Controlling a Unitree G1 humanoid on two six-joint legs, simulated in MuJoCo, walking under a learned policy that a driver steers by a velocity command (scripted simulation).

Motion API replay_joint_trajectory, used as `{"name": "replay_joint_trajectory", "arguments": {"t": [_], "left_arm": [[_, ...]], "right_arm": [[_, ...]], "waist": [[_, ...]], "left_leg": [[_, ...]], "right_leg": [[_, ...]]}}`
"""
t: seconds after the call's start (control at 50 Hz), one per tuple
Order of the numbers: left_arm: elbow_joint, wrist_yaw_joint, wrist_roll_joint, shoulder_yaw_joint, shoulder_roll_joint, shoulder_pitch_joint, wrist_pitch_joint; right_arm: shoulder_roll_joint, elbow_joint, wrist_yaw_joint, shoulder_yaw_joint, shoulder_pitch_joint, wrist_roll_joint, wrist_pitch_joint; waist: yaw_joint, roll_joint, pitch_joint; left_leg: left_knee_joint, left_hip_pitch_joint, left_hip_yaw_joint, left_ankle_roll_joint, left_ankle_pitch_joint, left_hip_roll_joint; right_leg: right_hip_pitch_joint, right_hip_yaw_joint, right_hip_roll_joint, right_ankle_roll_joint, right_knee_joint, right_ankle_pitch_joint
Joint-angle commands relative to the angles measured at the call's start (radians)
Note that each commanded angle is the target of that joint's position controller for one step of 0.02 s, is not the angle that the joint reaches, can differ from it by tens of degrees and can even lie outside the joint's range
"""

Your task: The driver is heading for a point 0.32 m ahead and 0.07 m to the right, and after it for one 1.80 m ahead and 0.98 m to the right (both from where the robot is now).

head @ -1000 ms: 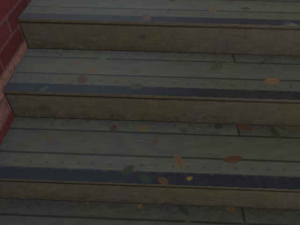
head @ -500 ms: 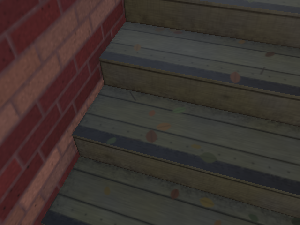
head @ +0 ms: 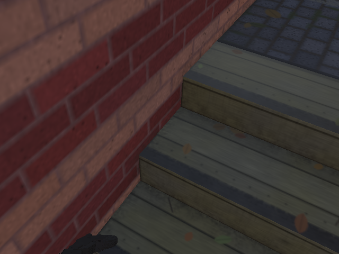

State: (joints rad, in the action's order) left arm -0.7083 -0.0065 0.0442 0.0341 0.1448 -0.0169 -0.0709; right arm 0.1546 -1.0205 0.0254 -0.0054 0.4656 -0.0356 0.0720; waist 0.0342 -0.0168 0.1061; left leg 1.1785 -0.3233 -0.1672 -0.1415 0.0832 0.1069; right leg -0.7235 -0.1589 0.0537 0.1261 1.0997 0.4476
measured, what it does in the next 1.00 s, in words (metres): climbs, turning right: left foot, then right foot 0.15 m higher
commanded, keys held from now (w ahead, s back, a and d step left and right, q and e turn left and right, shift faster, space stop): w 0.14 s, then e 0.86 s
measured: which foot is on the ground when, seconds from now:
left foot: up 0.00-0.32, down 0.34-0.64, up 0.66-1.00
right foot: down 0.00-0.34, up 0.36-0.62, down 0.64-1.00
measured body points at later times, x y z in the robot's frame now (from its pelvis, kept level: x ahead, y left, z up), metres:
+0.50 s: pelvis +0.21 -0.03 +0.09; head +0.24 -0.04 +0.54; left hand +0.39 +0.19 +0.00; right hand +0.25 -0.29 -0.05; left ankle +0.22 +0.13 -0.65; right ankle +0.20 -0.17 -0.33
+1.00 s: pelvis +0.29 -0.10 +0.21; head +0.30 -0.15 +0.66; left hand +0.51 +0.09 +0.13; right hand +0.39 -0.39 +0.11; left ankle +0.35 +0.05 -0.33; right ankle +0.32 -0.22 -0.50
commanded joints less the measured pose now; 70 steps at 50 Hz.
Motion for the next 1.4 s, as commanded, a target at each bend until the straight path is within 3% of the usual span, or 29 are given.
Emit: {"name": "replay_joint_trajectory", "arguments": {"t": [0.02, 0.06, 0.08, 0.14, 0.22, 0.3, 0.34, 0.36, 0.38, 0.4, 0.42, 0.44, 0.48, 0.54, 0.58, 0.64, 0.66, 0.68, 0.72, 0.76, 0.96, 1.02, 1.12, 1.18, 1.2, 1.22, 1.24, 1.3, 1.4], "left_arm": [[-0.197, -0.036, -0.007, -0.021, 0.005, -0.362, 0.022], [-0.248, -0.011, 0.015, -0.004, -0.085, -0.284, 0.013], [-0.263, -0.011, -0.026, -0.015, -0.036, -0.262, 0.046], [-0.217, 0.007, -0.009, -0.021, 0.046, -0.147, 0.041], [-0.2, -0.041, -0.031, -0.031, 0.147, -0.283, 0.02], [-0.119, -0.07, -0.026, -0.068, 0.24, -0.398, 0.059], [0.016, -0.029, -0.047, -0.066, 0.202, -0.233, 0.037], [0.004, -0.003, -0.013, -0.046, 0.076, -0.266, -0.001], [-0.007, 0.009, -0.045, -0.047, -0.016, -0.44, -0.021], [0.03, 0.003, -0.09, -0.052, 0.015, -0.401, -0.018], [0.099, -0.001, -0.113, -0.04, -0.002, -0.279, -0.009], [0.145, 0.004, -0.08, -0.009, -0.045, -0.185, 0.005], [0.22, 0.005, -0.052, 0.018, -0.031, -0.208, 0.076], [0.313, -0.021, -0.024, 0.028, 0.022, -0.058, 0.105], [0.22, -0.034, -0.037, -0.014, 0.072, -0.174, 0.1], [0.143, -0.04, 0.014, -0.076, 0.184, -0.334, 0.093], [0.127, -0.057, 0.027, -0.126, 0.376, -0.39, 0.108], [0.189, -0.059, 0.067, -0.134, 0.448, -0.289, 0.108], [0.189, -0.043, -0.006, -0.094, 0.298, -0.172, 0.077], [0.118, -0.039, -0.031, -0.086, 0.202, -0.112, 0.079], [0.159, -0.066, -0.031, -0.096, 0.213, -0.16, 0.064], [0.166, -0.082, -0.064, -0.1, 0.198, -0.14, 0.107], [0.188, -0.074, -0.066, -0.116, 0.191, -0.105, 0.11], [0.15, -0.051, -0.108, -0.092, 0.126, -0.175, 0.092], [0.132, -0.034, -0.093, -0.084, 0.058, -0.24, 0.082], [0.121, -0.034, -0.077, -0.097, 0.096, -0.366, 0.072], [0.136, -0.04, -0.07, -0.132, 0.211, -0.342, 0.064], [0.141, -0.051, -0.086, -0.117, 0.176, -0.186, 0.111], [0.131, -0.026, -0.089, -0.066, 0.047, -0.079, 0.104]], "right_arm": [[-0.012, 0.292, 0.071, 0.012, -0.319, 0.006, 0.082], [-0.049, 0.293, 0.054, 0.036, -0.249, 0.001, 0.042], [-0.053, 0.309, 0.029, 0.046, -0.249, 0.012, 0.034], [-0.012, 0.369, -0.011, 0.067, -0.289, 0.018, 0.006], [-0.029, 0.373, -0.047, 0.079, -0.359, -0.033, 0.029], [0.178, 0.318, -0.074, 0.018, -0.353, -0.019, 0.016], [0.23, 0.163, -0.076, -0.007, -0.076, 0.015, -0.003], [0.197, 0.122, -0.085, 0.008, -0.115, 0.013, -0.013], [0.197, 0.149, -0.09, -0.002, -0.04, -0.074, -0.005], [0.185, 0.136, -0.08, -0.019, -0.022, -0.073, -0.012], [0.151, 0.132, -0.066, -0.018, -0.083, -0.042, -0.013], [0.125, 0.13, -0.066, -0.02, -0.148, -0.009, -0.022], [0.206, 0.171, -0.088, -0.041, -0.349, 0.05, -0.047], [0.344, 0.19, -0.112, -0.063, -0.425, 0.024, -0.07], [0.405, 0.184, -0.091, -0.093, -0.326, 0.013, -0.067], [0.326, 0.238, -0.062, -0.074, -0.321, 0.052, -0.073], [0.25, 0.315, -0.057, -0.049, -0.355, 0.007, -0.077], [0.242, 0.276, -0.021, -0.055, -0.269, 0.004, -0.067], [0.188, 0.353, 0.0, -0.04, -0.361, 0.036, -0.07], [0.159, 0.37, -0.039, -0.03, -0.333, 0.005, -0.073], [0.152, 0.514, -0.075, -0.028, -0.348, -0.006, -0.084], [0.102, 0.551, -0.102, -0.006, -0.356, 0.017, -0.099], [0.135, 0.486, -0.087, -0.037, -0.256, 0.035, -0.092], [0.114, 0.405, -0.064, -0.057, -0.145, 0.036, -0.081], [0.14, 0.395, -0.062, -0.064, -0.163, 0.006, -0.074], [0.226, 0.467, -0.073, -0.084, -0.176, -0.022, -0.073], [0.229, 0.499, -0.078, -0.096, -0.223, -0.026, -0.062], [0.162, 0.481, -0.111, -0.078, -0.262, 0.023, -0.079], [0.09, 0.374, -0.127, -0.064, -0.102, 0.043, -0.095]], "waist": [[0.06, 0.091, -0.085], [-0.061, -0.051, -0.113], [-0.083, 0.058, -0.174], [-0.148, -0.006, -0.227], [-0.092, 0.031, 0.012], [-0.047, 0.148, 0.102], [-0.146, 0.029, 0.127], [-0.114, -0.202, 0.043], [-0.035, -0.221, 0.168], [-0.048, -0.102, 0.194], [-0.031, -0.077, 0.106], [0.01, 0.016, 0.054], [0.154, 0.005, -0.055], [0.16, -0.097, -0.085], [0.13, -0.202, 0.015], [0.165, -0.109, 0.14], [0.146, 0.423, 0.176], [0.104, 0.408, 0.302], [0.055, 0.244, 0.107], [-0.021, 0.17, -0.079], [-0.011, 0.133, -0.011], [-0.017, 0.186, -0.029], [-0.013, 0.261, 0.012], [-0.034, 0.216, 0.021], [0.002, -0.016, 0.017], [0.031, -0.198, 0.074], [0.028, -0.232, 0.077], [-0.027, -0.156, -0.147], [-0.091, -0.109, -0.144]], "left_leg": [[0.887, -0.755, -0.092, -0.026, 0.071, -0.003], [0.876, -0.758, -0.051, -0.031, 0.075, -0.061], [0.957, -0.81, -0.019, 0.005, 0.255, -0.044], [0.602, -0.684, 0.095, 0.07, 0.139, -0.095], [0.199, -0.272, 0.321, 0.143, -0.236, -0.114], [-0.448, -0.108, 0.423, 0.107, -0.116, -0.014], [-1.07, 0.271, 0.217, 0.097, -0.713, -0.201], [-0.968, 0.529, 0.106, 0.059, -1.074, -0.357], [-0.622, 0.731, -0.039, -0.077, -1.499, -0.644], [-0.649, 0.793, -0.031, -0.103, -1.289, -0.677], [-0.687, 0.821, 0.027, -0.052, -0.981, -0.597], [-0.727, 0.731, 0.096, 0.003, -0.695, -0.536], [-0.936, 0.183, 0.184, 0.085, -0.175, -0.542], [-1.076, -0.272, 0.439, 0.058, -0.119, -0.33], [-1.024, -0.101, 0.426, 0.01, -0.52, -0.365], [-0.52, 0.236, 0.362, 0.08, -1.131, -0.351], [-0.078, -0.202, 0.333, 0.186, -0.067, -0.172], [0.438, -0.296, 0.067, 0.197, 0.325, -0.03], [0.646, -0.448, 0.017, 0.158, 0.239, -0.085], [0.571, -0.468, 0.073, 0.16, 0.146, -0.111], [0.581, -0.533, 0.097, 0.208, 0.027, -0.061], [0.188, -0.498, 0.107, 0.237, 0.232, -0.069], [-0.277, -0.119, 0.181, 0.222, 0.293, -0.07], [-0.745, 0.124, 0.154, 0.183, 0.001, -0.11], [-0.703, 0.282, 0.036, 0.128, -0.253, -0.248], [-0.74, 0.276, -0.275, -0.05, -0.506, -0.545], [-0.835, 0.173, -0.418, -0.177, -0.2, -0.642], [-0.892, 0.006, -0.144, -0.087, 0.327, -0.4], [-0.934, 0.207, 0.024, -0.053, 0.276, -0.292]], "right_leg": [[0.498, 0.881, -0.331, 0.208, -0.734, 0.107], [0.352, 0.563, -0.25, 0.095, -0.696, -0.072], [0.325, 0.437, -0.207, 0.102, -0.74, -0.166], [0.045, 0.19, -0.13, 0.047, -0.81, -0.206], [0.086, 0.141, -0.086, 0.011, -0.724, -0.876], [0.588, 0.229, -0.042, -0.096, -0.483, -1.709], [0.515, 0.253, 0.001, -0.161, 0.012, -0.917], [0.057, 0.208, 0.083, -0.196, 0.58, 0.124], [-0.342, 0.381, 0.1, -0.185, 1.112, 0.368], [-0.58, 0.408, 0.09, -0.164, 1.334, 0.397], [-0.801, 0.383, 0.05, -0.143, 1.388, 0.375], [-0.854, 0.359, -0.016, -0.124, 1.346, 0.329], [-0.526, 0.355, -0.162, -0.153, 1.001, 0.188], [0.008, 0.138, -0.135, -0.169, 0.398, -0.015], [0.206, 0.024, -0.047, -0.135, 0.405, 0.07], [0.237, 0.212, 0.03, 0.007, -0.117, -0.077], [0.462, 0.786, -0.184, 0.182, -0.483, -0.342], [0.477, 1.198, -0.309, 0.299, -0.727, -0.183], [0.288, 0.986, -0.241, 0.135, -0.655, 0.148], [0.111, 0.702, -0.14, 0.019, -0.518, 0.19], [0.286, 0.715, -0.124, 0.066, -0.572, -0.127], [0.364, 0.747, -0.105, 0.052, -0.681, -0.03], [0.287, 0.678, -0.11, 0.034, -0.672, -0.209], [0.332, 0.587, -0.05, -0.002, -0.464, -0.357], [0.144, 0.441, 0.073, -0.056, -0.203, -0.047], [0.07, 0.413, 0.138, -0.141, 0.05, 0.252], [0.027, 0.354, 0.041, -0.211, 0.248, 0.216], [-0.03, 0.261, -0.04, -0.249, 0.436, 0.048], [0.065, 0.189, -0.073, -0.237, -0.122, -0.102]]}}
Keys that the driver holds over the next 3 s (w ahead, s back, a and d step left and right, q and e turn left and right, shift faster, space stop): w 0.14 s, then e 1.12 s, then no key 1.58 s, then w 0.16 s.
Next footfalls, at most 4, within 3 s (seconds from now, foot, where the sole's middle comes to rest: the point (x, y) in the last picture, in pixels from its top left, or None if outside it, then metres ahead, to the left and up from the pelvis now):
0.34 left None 0.26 0.13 -0.69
0.64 right None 0.36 -0.22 -0.54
1.20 left None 0.46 -0.01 -0.54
1.56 right None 0.33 -0.24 -0.54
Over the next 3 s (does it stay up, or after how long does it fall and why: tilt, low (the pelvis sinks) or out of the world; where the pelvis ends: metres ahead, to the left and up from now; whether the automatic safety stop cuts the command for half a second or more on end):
stays up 0.38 -0.14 0.24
